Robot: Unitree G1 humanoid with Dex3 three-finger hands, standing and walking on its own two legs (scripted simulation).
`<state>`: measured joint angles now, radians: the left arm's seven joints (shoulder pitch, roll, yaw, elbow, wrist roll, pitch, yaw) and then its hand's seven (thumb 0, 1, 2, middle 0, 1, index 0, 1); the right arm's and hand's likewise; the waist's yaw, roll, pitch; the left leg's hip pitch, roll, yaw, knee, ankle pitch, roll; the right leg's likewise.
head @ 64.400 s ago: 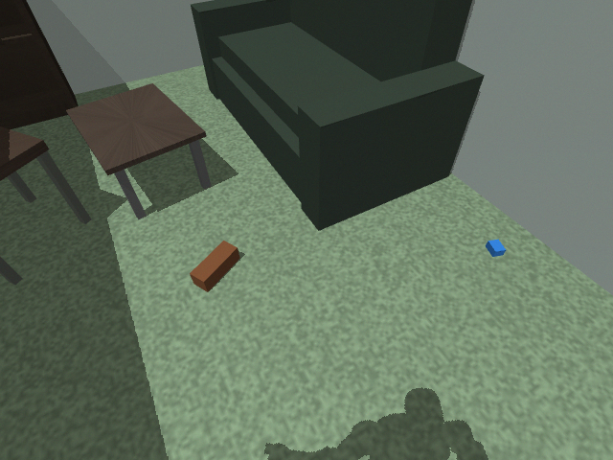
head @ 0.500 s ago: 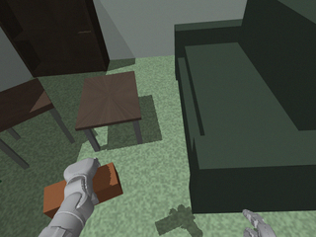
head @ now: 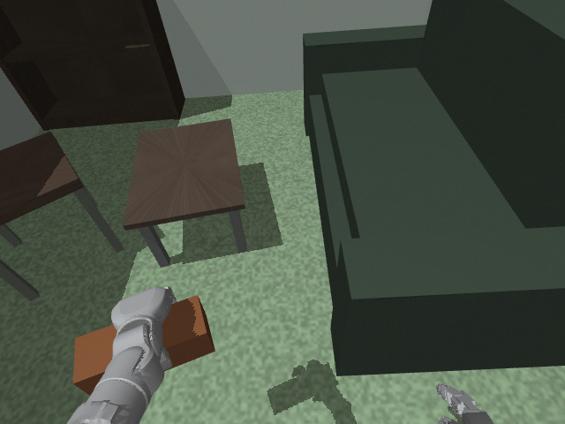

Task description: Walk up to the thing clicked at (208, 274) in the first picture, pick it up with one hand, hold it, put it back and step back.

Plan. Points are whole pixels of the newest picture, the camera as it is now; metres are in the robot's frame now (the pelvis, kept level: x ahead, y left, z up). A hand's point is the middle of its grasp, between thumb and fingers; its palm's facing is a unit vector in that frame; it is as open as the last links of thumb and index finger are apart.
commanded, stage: crouch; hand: left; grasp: from above
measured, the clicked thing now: (148, 344) +0.29 +0.27 -0.09
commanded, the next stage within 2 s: lower in 1.66 s
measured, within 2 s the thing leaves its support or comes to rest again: neither
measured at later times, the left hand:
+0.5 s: hand (177, 349) +0.35 +0.28 -0.28, palm faces -0.35 -0.14 -0.93, open 10.5 cm
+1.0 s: hand (189, 372) +0.37 +0.32 -0.49, palm faces -0.39 -0.17 -0.91, open 10.4 cm
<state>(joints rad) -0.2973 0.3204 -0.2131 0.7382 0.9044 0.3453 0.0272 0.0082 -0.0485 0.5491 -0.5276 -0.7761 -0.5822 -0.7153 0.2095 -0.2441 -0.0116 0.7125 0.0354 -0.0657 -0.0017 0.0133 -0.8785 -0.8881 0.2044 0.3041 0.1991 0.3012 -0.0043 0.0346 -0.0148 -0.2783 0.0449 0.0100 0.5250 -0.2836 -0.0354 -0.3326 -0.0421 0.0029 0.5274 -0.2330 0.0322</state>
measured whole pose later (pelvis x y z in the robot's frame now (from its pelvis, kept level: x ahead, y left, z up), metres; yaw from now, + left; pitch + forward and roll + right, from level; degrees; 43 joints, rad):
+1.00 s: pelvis -0.07 +0.01 -0.33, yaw -1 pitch +38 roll -5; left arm -0.88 0.63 0.17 1.36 1.07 0.03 0.41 0.01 0.01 0.50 -0.53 -0.70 -0.59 -0.63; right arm 0.15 -0.26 0.02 0.76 -0.10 -0.15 0.10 0.01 -0.88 -0.89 0.21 0.30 0.20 0.30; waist -0.20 0.02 -0.13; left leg -2.01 -0.01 -0.12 2.06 -0.71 -0.04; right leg -2.01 -0.06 0.00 1.96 -0.62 0.06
